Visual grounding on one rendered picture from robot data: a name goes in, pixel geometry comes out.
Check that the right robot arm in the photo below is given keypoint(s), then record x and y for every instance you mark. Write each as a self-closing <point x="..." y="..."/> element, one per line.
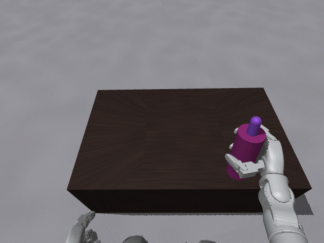
<point x="280" y="219"/>

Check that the bottle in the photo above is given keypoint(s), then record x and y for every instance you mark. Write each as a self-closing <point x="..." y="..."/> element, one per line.
<point x="248" y="142"/>

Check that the right robot hand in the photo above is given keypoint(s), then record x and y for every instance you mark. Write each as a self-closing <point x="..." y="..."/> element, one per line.
<point x="269" y="160"/>

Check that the left robot hand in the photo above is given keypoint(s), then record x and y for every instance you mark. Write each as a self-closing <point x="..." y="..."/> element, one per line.
<point x="77" y="233"/>

